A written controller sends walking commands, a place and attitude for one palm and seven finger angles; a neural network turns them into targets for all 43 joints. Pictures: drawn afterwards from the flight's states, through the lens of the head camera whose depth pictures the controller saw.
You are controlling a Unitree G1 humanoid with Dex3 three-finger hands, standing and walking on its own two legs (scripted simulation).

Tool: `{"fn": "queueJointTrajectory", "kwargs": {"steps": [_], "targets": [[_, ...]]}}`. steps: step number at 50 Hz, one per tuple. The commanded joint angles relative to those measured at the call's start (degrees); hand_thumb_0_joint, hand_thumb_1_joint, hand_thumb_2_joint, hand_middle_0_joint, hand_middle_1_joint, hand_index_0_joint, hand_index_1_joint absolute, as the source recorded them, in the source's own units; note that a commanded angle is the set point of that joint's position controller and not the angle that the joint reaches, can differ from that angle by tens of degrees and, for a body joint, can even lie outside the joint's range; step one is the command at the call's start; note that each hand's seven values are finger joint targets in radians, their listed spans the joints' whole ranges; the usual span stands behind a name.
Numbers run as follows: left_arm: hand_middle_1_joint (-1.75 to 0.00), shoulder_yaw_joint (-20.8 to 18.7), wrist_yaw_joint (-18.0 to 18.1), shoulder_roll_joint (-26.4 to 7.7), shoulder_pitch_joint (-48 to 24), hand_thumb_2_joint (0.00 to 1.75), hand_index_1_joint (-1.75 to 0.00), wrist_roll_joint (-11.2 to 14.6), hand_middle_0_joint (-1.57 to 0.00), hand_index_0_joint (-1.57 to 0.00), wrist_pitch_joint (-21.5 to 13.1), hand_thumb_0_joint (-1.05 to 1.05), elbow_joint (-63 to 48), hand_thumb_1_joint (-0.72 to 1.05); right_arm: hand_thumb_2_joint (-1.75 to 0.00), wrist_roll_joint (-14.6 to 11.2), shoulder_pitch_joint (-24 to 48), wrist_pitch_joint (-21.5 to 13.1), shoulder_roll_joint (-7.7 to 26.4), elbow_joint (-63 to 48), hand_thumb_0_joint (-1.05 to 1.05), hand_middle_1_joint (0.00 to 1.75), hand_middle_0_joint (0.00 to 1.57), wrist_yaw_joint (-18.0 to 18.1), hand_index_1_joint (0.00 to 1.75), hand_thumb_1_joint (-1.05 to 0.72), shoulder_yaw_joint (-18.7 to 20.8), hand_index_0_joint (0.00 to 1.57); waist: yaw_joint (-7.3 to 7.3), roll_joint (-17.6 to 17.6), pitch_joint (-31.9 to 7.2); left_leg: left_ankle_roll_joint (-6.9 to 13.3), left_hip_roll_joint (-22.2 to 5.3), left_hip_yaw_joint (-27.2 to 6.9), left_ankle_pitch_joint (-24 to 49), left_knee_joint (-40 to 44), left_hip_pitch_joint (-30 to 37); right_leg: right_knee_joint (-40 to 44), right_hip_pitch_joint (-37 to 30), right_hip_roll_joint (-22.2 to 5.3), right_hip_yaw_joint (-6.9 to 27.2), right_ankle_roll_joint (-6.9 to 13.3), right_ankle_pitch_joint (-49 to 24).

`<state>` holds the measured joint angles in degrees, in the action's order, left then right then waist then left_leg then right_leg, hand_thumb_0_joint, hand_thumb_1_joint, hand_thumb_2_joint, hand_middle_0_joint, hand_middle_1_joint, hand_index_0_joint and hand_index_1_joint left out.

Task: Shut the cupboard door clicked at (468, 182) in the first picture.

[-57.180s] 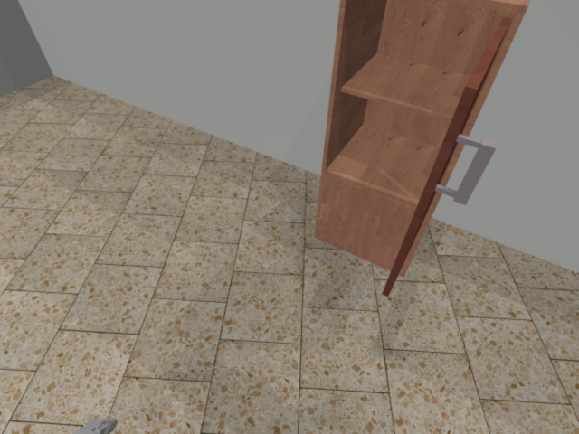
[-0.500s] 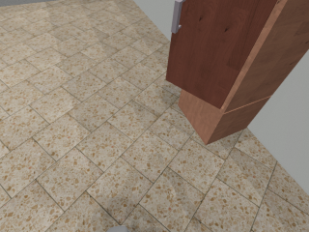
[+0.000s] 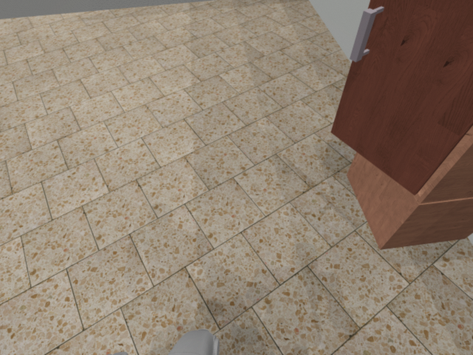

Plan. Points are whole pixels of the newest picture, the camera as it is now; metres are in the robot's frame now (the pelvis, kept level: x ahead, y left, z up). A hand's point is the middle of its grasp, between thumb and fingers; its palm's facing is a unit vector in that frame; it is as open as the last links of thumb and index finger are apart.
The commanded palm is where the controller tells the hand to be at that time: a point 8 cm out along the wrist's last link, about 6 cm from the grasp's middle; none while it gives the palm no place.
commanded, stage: walk to a spot facing it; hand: left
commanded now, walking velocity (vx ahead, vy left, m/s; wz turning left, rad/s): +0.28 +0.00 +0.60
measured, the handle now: (367, 34) +0.90 -0.36 +0.07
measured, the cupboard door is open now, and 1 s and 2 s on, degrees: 28 28 28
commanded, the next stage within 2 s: turn to face it in 0.94 s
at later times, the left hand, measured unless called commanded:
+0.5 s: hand out of the picture +0.12 +0.28 -0.15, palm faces +0.29 -0.92 -0.25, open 7.4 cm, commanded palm none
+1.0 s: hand (133, 325) +0.20 +0.23 -0.18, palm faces +0.57 -0.80 -0.19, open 7.3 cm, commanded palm none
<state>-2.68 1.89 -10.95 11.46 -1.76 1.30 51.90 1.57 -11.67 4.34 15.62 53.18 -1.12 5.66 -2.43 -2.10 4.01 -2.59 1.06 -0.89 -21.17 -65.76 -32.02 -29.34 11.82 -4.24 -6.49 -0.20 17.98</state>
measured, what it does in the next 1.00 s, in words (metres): walks ahead, turning left: left foot, then right foot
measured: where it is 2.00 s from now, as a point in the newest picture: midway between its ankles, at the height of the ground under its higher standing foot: (207, 304)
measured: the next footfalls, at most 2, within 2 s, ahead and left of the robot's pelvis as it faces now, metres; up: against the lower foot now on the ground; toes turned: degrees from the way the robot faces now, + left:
left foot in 0.22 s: +0.05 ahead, +0.16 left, +0.00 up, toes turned +17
right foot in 0.62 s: +0.33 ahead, -0.04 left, +0.00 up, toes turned +12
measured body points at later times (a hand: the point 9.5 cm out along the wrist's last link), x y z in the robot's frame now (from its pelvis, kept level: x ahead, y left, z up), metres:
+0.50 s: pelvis +0.11 +0.05 +0.00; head +0.14 +0.05 +0.45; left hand +0.11 +0.32 -0.13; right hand +0.19 -0.18 -0.15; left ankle +0.01 +0.14 -0.74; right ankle +0.23 -0.08 -0.69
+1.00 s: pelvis +0.29 +0.08 +0.00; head +0.34 +0.12 +0.44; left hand +0.17 +0.27 -0.16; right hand +0.51 -0.08 -0.14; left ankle +0.31 +0.21 -0.70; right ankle +0.30 -0.04 -0.74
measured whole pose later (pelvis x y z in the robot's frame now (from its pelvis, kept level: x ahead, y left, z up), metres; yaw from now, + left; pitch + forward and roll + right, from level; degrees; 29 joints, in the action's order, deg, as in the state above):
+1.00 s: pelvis +0.29 +0.08 +0.00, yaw +33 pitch +1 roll -1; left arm -3.0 1.0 -9.6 17.3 -1.9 -2.4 56.0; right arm 1.3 -7.2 1.8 12.4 53.9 -1.9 2.9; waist 0.3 0.9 6.7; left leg -0.3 -3.9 6.5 -16.1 -46.0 -30.7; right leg -26.4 5.7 -6.9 -20.9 -1.2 19.7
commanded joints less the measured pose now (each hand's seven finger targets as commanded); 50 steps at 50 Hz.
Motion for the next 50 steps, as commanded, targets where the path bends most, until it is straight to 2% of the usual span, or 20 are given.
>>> {"fn": "queueJointTrajectory", "kwargs": {"steps": [1, 6, 9, 10, 11, 12, 13, 16, 20, 26, 29, 30, 31, 32, 33, 35, 38, 42, 48, 50], "targets": [[-0.3, -3.4, 0.1, -11.4, 4.2, 0.9, -0.3, 0.1, -0.2, -0.2, -2.7, 0.0, -2.7, 0.9, -0.9, -0.3, 5.6, -1.7, 1.3, -6.0, 0.0, 0.3, 0.2, -1.1, 0.3, -0.9, -0.5, 0.2, 3.84, 11.6, -1.2, -0.7, -3.3, 3.1, -1.5, 8.1, -4.2, 12.1, -9.4, -15.0, 6.7, 6.9, -12.3], [-0.3, -4.7, -1.0, -13.7, 9.0, 0.9, -0.3, -0.4, -0.2, -0.2, -3.3, 0.0, -0.2, 0.9, -0.9, -0.5, 8.3, -3.5, 0.2, -7.1, 0.0, 0.3, 0.2, -1.5, 0.3, -0.9, -1.4, 0.2, 6.02, 12.8, -2.5, 1.3, -3.3, 7.0, -6.3, 25.3, 2.6, 8.9, -12.8, -18.4, 5.1, 7.1, -13.8], [-0.3, -4.7, -1.7, -14.1, 6.9, 0.9, -0.3, 0.4, -0.2, -0.2, -3.2, 0.0, -0.5, 0.9, -0.9, -0.2, -0.5, -4.4, 2.2, -4.7, 0.0, 0.3, 0.2, -1.1, 0.3, -0.9, -1.0, 0.2, 1.02, 8.0, -5.3, 2.8, 0.2, 10.3, 2.2, 39.5, 22.8, -2.5, -2.9, -14.9, -2.6, 2.8, -14.4], [-0.3, -4.3, -2.2, -11.3, 6.6, 0.9, -0.3, 0.8, -0.2, -0.2, -3.0, 0.0, -1.3, 0.9, -0.9, 0.0, -7.5, -4.9, 7.2, -2.8, 0.0, 0.3, 0.2, -0.5, 0.3, -0.9, 0.3, 0.2, -2.72, -3.5, -9.6, 5.9, -6.6, -0.2, 2.2, 44.3, 36.6, -17.0, 7.7, -10.7, -7.0, -0.5, -9.7], [-0.3, -2.8, -3.1, -7.4, 2.1, 0.9, -0.3, 0.7, -0.2, -0.2, -3.1, 0.0, -5.0, 0.9, -0.9, 0.6, -14.3, -5.1, 13.9, -1.2, 0.0, 0.3, 0.2, 0.1, 0.3, -0.9, 2.0, 0.2, -6.24, -19.1, -10.6, 12.9, -22.2, -24.3, 7.2, 47.0, 46.7, -33.4, 28.4, -2.4, -6.4, -3.8, 16.2], [-0.3, -2.3, -2.8, -8.3, -6.2, 0.9, -0.3, 0.2, -0.2, -0.2, -2.9, 0.0, -8.0, 0.9, -0.9, 0.3, -18.8, -4.8, 14.5, 0.8, 0.0, 0.3, 0.2, 0.9, 0.3, -0.9, 2.0, 0.2, -8.72, -12.2, -7.9, 16.8, -25.6, -26.6, 12.3, 49.1, 44.7, -39.3, 34.6, -3.2, 1.1, -2.5, 16.8], [-0.3, -2.8, -2.6, -8.7, -7.4, 0.9, -0.3, 0.0, -0.2, -0.2, -2.9, 0.0, -7.8, 0.9, -0.9, 0.3, -16.7, -4.8, 12.5, 0.8, 0.0, 0.3, 0.2, 1.0, 0.3, -0.9, 1.0, 0.2, -6.77, -7.5, -5.3, 15.6, -23.9, -22.5, 6.7, 49.9, 38.5, -39.1, 32.3, -5.3, 4.2, -1.8, 13.6], [-0.3, -3.0, -3.5, -8.0, -3.0, 0.9, -0.3, 0.1, -0.2, -0.2, -2.6, 0.0, -4.7, 0.9, -0.9, 0.3, -5.8, -6.2, 7.6, -2.1, 0.0, 0.3, 0.2, 2.0, 0.3, -0.9, -0.7, 0.2, -0.91, -8.6, 0.5, 12.4, -17.4, -15.0, 4.5, 52.1, 27.4, -36.2, 28.1, -5.4, 5.8, -2.5, 3.0], [-0.3, -2.4, -3.9, -6.1, -1.4, 0.9, -0.3, 0.3, -0.2, -0.2, -2.3, 0.0, -3.6, 0.9, -0.9, 0.0, -6.6, -7.3, 6.7, -0.9, 0.0, 0.3, 0.2, 2.2, 0.3, -0.9, -0.9, 0.2, 0.58, -3.6, -0.2, 13.4, -14.4, -9.9, 14.1, 52.2, 28.1, -25.8, 25.1, -3.7, 4.2, -3.4, -2.0], [-0.3, -2.5, -4.2, -6.3, -1.7, 0.9, -0.3, 0.5, -0.2, -0.2, -2.9, 0.0, -4.1, 0.9, -0.9, 0.2, -5.2, -7.1, 6.8, 0.8, 0.0, 0.3, 0.2, 1.7, 0.3, -0.9, -0.5, 0.2, 2.18, -4.3, 1.6, 12.5, -13.0, -8.0, 8.1, 51.0, 20.7, -10.0, 12.2, -0.4, 1.0, -3.1, -7.4], [-0.3, -4.0, -3.8, -9.0, 10.2, 0.9, -0.3, 0.2, -0.2, -0.2, -3.6, 0.0, -0.7, 0.9, -0.9, -0.2, -2.5, -6.7, 6.0, 0.9, 0.0, 0.3, 0.2, 1.6, 0.3, -0.9, -0.5, 0.2, 8.33, 1.5, -0.3, 9.8, -9.1, -6.1, 4.3, 38.6, 8.9, -4.5, -8.7, 0.8, 2.0, -1.8, -7.0], [-0.3, -5.2, -3.1, -14.0, 18.7, 0.9, -0.3, -0.4, -0.2, -0.2, -4.4, 0.0, 1.5, 0.9, -0.9, -0.9, -3.5, -6.9, 3.0, 0.4, 0.0, 0.3, 0.2, 1.2, 0.3, -0.9, -0.9, 0.2, 11.82, 14.0, -5.3, 7.0, -1.9, 0.2, -1.7, 20.4, 2.1, 4.2, -19.2, -8.3, 12.4, 0.6, 6.6], [-0.3, -6.0, -2.4, -19.1, 21.5, 0.9, -0.3, -0.5, -0.2, -0.2, -4.4, 0.0, 1.4, 0.9, -0.9, -1.5, -6.3, -6.6, -0.6, -1.2, 0.0, 0.3, 0.2, 0.9, 0.3, -0.9, -1.5, 0.2, 11.18, 28.8, -9.5, 5.6, 4.2, 1.0, -14.9, -1.1, -3.6, 18.9, -18.6, -24.0, 37.7, 4.8, 19.6], [-0.3, -5.2, -1.7, -16.9, 16.2, 0.9, -0.3, 0.2, -0.2, -0.2, -3.9, 0.0, 0.1, 0.9, -0.9, -0.7, -4.7, -5.9, 0.9, -1.3, 0.0, 0.3, 0.2, 0.8, 0.3, -0.9, -0.9, 0.2, 8.54, 21.0, -3.6, 6.1, -0.2, -3.7, -11.2, -9.5, -5.9, 22.9, -10.5, -24.1, 39.8, 5.1, 30.3], [-0.3, -4.6, -1.5, -13.3, 9.9, 0.9, -0.3, 0.1, -0.2, -0.2, -4.2, 0.0, -1.3, 0.9, -0.9, -0.4, -5.5, -6.0, 0.8, -0.3, 0.0, 0.3, 0.2, 0.6, 0.3, -0.9, -0.9, 0.2, 5.58, 19.4, -1.1, 5.9, -2.5, -4.2, -3.5, -12.1, -6.3, 23.5, -4.9, -22.3, 36.2, 3.9, 30.4], [-0.3, -3.1, -1.2, -8.3, 3.9, 0.9, -0.3, 0.0, -0.2, -0.2, -4.6, 0.0, -2.6, 0.9, -0.9, -0.1, -4.7, -5.6, 0.0, 1.3, 0.0, 0.3, 0.2, 0.3, 0.3, -0.9, -1.1, 0.2, 2.46, 11.8, -2.0, 4.4, -6.1, -3.2, 3.9, -12.1, -2.2, 19.5, 1.4, -18.7, 19.4, 3.8, 13.5], [-0.3, -2.4, -1.1, -5.5, 5.5, 0.9, -0.3, 0.1, -0.2, -0.2, -5.5, 0.0, -1.4, 0.9, -0.9, -0.3, -5.1, -4.5, -2.6, 2.1, 0.0, 0.3, 0.2, -0.4, 0.3, -0.9, -1.6, 0.2, 1.39, 8.5, -3.6, 2.8, -5.7, -0.3, 6.8, -6.8, -1.5, 16.2, -1.0, -15.1, 4.2, 3.6, -11.2], [-0.3, -2.5, -0.6, -5.3, 8.9, 0.9, -0.3, 0.1, -0.2, -0.2, -5.7, 0.0, 0.9, 0.9, -0.9, -0.3, -0.5, -3.6, -4.1, -0.3, 0.0, 0.3, 0.2, -0.6, 0.3, -0.9, -2.1, 0.2, 2.12, 7.5, -3.1, 1.2, -6.6, 3.0, 4.3, 3.8, -5.1, 12.4, -8.7, -16.5, -2.6, 5.5, -35.7], [-0.3, -3.0, -0.5, -8.8, 9.0, 0.9, -0.3, 0.1, -0.2, -0.2, -4.6, 0.0, 1.1, 0.9, -0.9, -0.4, 5.5, -3.8, -3.0, -4.1, 0.0, 0.3, 0.2, -1.4, 0.3, -0.9, -3.0, 0.2, 3.21, 11.1, -2.8, 2.3, -4.6, 8.2, 4.7, 22.9, 0.2, 6.2, -12.7, -17.5, -7.4, 4.5, -44.0], [-0.3, -3.6, -0.5, -10.7, 7.7, 0.9, -0.3, 0.2, -0.2, -0.2, -4.2, 0.0, 0.2, 0.9, -0.9, -0.3, 3.2, -4.0, -1.2, -4.4, 0.0, 0.3, 0.2, -1.2, 0.3, -0.9, -2.6, 0.2, 1.63, 10.5, -4.5, 3.6, -2.8, 8.8, 5.2, 27.3, 7.0, 0.3, -11.7, -18.5, -7.8, 4.1, -47.5]]}}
